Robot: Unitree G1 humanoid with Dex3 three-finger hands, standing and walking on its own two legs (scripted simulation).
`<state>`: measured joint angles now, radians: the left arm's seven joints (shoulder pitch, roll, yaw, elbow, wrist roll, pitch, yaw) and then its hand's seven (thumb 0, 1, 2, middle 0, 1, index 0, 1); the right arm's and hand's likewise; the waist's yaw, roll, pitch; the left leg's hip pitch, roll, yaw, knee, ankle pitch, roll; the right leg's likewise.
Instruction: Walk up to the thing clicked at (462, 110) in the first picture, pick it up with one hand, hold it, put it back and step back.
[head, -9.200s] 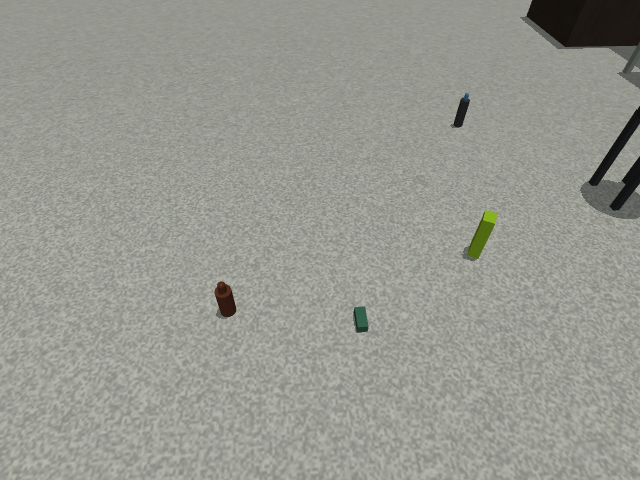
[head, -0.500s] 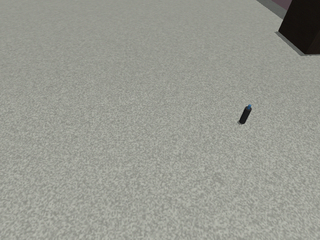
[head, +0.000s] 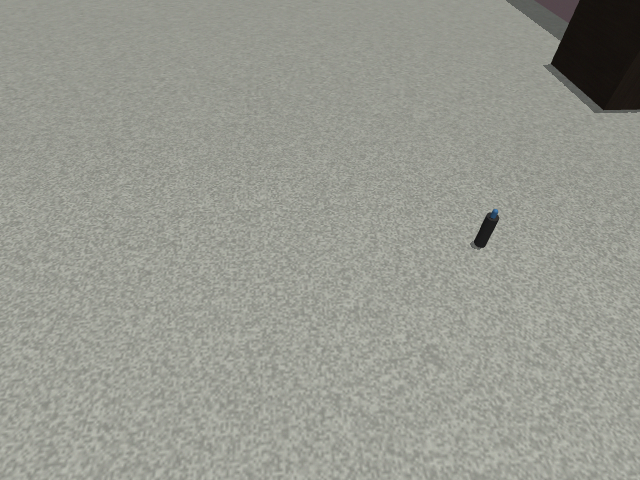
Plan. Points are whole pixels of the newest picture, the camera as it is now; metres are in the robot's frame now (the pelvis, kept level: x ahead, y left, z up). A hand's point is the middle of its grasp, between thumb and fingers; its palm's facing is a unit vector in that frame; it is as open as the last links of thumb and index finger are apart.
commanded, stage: stand
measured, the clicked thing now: (487, 227) +1.21 -0.75 -0.68
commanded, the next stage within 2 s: walk up in 1.50 s
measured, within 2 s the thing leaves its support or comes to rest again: neither
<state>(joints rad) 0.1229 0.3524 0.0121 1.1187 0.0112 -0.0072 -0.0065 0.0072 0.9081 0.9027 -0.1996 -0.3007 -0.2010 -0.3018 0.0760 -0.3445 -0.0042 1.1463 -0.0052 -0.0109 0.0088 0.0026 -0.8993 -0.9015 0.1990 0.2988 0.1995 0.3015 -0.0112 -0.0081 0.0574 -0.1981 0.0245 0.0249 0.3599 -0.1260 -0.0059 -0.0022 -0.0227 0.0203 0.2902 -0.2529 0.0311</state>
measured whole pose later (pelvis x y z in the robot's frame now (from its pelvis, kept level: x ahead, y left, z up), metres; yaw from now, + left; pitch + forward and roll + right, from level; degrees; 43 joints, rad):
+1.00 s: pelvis +0.01 +0.00 +0.00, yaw +0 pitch -2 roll +0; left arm 0.15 0.35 0.01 1.10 0.01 -0.01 0.00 0.01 0.91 0.90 -0.20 -0.30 -0.20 -0.30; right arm 0.08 -0.35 0.00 1.13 -0.01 -0.01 0.01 0.00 -0.90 -0.90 0.20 0.30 0.20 0.30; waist -0.01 -0.01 0.05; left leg -0.19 0.01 0.02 0.37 -0.14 0.00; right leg 0.01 -0.03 0.02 0.29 -0.27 0.04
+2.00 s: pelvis +0.12 +0.07 -0.01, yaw +25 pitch -2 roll +0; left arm 0.14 0.42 0.07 0.79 0.03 0.01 -0.08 0.01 0.91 0.90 -0.20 -0.30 -0.20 -0.30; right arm 0.39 -0.35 -0.04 0.83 -0.02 -0.02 0.04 0.00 -0.90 -0.90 0.20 0.30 0.20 0.30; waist -0.04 -0.08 0.10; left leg -0.20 -0.07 -0.13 0.45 -0.21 0.03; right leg -0.45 -0.06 0.03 0.91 -0.38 -0.01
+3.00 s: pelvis +0.26 +0.03 -0.04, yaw +58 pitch -1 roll +0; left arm 0.25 0.42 0.06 0.77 -0.01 0.00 0.03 0.01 0.91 0.90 -0.20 -0.30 -0.20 -0.30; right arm 0.19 -0.42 -0.06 0.63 -0.05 0.05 0.02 0.00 -0.90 -0.90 0.20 0.30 0.20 0.30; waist -0.02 0.03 0.14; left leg -0.49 -0.09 -0.08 0.73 -0.22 0.04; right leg -0.33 -0.03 -0.02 0.81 -0.51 -0.01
